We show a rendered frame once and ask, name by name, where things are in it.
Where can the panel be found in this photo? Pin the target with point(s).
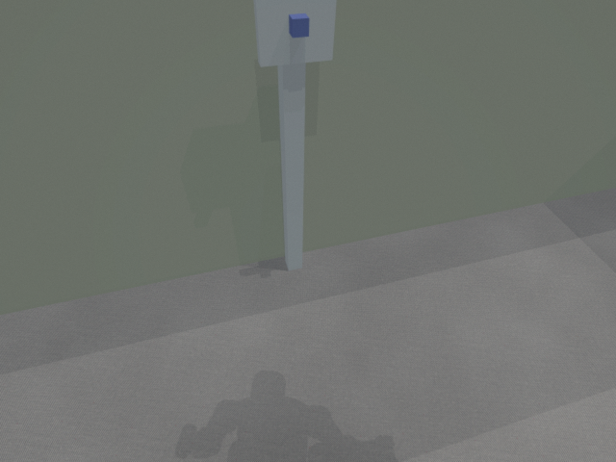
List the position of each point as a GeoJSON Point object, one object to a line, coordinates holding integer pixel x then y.
{"type": "Point", "coordinates": [275, 46]}

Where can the button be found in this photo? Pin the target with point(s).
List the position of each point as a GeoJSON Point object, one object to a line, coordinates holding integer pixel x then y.
{"type": "Point", "coordinates": [299, 25]}

